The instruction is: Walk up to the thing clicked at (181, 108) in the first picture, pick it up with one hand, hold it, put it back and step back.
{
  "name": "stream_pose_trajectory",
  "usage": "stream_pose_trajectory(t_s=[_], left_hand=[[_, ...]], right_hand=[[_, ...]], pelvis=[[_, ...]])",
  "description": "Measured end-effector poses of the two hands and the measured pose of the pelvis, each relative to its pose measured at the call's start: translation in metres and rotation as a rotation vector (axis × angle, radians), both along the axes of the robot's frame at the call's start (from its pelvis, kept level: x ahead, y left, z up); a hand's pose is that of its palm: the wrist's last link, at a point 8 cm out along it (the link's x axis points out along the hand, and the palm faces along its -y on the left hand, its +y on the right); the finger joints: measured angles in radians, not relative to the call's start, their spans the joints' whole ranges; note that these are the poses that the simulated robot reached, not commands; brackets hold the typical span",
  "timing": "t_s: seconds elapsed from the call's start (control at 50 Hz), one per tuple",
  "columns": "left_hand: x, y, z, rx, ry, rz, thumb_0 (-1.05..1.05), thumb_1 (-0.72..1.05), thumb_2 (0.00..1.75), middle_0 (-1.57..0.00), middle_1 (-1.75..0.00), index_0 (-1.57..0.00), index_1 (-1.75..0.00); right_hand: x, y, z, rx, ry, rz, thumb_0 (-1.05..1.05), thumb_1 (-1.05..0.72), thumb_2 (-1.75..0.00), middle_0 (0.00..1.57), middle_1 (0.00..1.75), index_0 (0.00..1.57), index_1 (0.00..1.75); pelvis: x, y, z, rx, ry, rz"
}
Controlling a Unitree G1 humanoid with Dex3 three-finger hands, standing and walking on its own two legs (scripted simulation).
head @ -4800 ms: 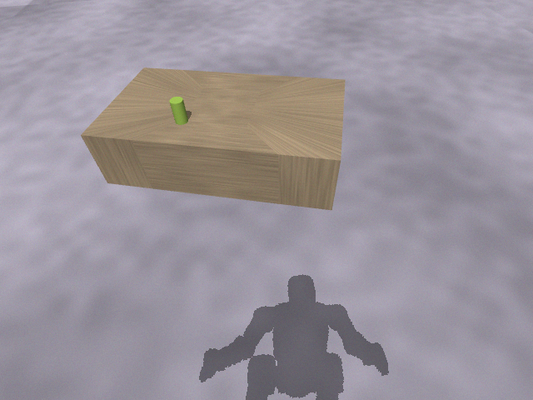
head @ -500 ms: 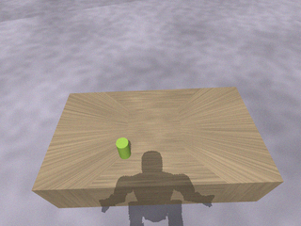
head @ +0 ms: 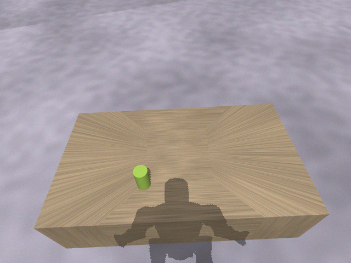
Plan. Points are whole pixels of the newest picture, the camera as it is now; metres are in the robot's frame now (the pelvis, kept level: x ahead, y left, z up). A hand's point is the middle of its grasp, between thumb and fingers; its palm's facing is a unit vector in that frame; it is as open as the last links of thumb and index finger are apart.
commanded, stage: walk up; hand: left
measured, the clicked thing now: (142, 177) +0.55 +0.19 -0.39
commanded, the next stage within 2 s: stand in 0.04 s
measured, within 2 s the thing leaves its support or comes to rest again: neither
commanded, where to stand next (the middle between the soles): +0.06 -0.02 m, yaw +0 degrees
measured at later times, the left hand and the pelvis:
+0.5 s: hand out of the picture +0.09 +0.25 -0.15, palm faces +0.01 -0.93 -0.36, open 7.3 cm; pelvis +0.02 -0.01 +0.00, yaw +1 degrees
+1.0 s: hand out of the picture +0.10 +0.25 -0.15, palm faces +0.02 -0.94 -0.34, open 7.3 cm; pelvis +0.03 -0.01 +0.00, yaw +1 degrees
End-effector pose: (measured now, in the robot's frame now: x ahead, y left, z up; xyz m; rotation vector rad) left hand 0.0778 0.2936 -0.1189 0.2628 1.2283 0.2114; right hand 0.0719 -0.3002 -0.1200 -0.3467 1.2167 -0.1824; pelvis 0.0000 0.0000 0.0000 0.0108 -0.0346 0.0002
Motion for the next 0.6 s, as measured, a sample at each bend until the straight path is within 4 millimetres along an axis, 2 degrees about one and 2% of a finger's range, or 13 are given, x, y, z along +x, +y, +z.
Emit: stream_pose_trajectory(t_s=[0.38, 0.6], left_hand=[[0.007, 0.001, 0.009, 0.040, -0.004, -0.011, 0.00, 0.91, 0.90, -0.20, -0.30, -0.21, -0.30], [0.008, 0.000, 0.009, 0.046, 0.005, -0.004, 0.00, 0.91, 0.90, -0.20, -0.30, -0.21, -0.30]], right_hand=[[0.010, 0.008, -0.009, 0.056, 0.021, 0.002, 0.01, -0.91, -0.90, 0.20, 0.30, 0.20, 0.30], [0.015, 0.004, -0.008, 0.050, 0.032, 0.005, 0.01, -0.91, -0.90, 0.20, 0.30, 0.20, 0.30]], pelvis=[[0.012, -0.003, 0.002, -0.002, 0.002, 0.013], [0.018, -0.007, 0.002, -0.004, 0.007, 0.019]])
